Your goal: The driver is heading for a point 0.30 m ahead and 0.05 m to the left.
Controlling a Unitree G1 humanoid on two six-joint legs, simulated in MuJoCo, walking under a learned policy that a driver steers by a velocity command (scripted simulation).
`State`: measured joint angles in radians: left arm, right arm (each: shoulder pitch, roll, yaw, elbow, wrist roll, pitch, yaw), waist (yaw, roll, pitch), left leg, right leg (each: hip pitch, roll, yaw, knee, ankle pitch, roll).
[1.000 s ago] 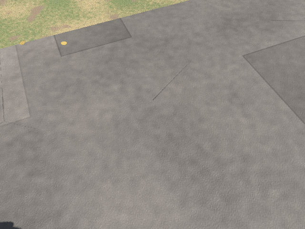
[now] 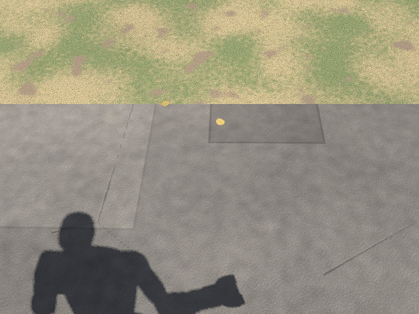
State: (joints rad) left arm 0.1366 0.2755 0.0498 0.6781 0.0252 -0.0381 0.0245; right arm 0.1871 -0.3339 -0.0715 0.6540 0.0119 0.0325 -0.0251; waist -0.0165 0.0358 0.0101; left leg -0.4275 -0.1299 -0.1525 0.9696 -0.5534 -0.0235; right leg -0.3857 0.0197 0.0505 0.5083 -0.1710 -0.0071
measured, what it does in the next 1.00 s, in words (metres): steps on the spot, turning left: left foot, then right foot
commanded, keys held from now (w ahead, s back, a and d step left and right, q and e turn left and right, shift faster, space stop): q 0.54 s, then no key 0.08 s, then e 0.32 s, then w+e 0.06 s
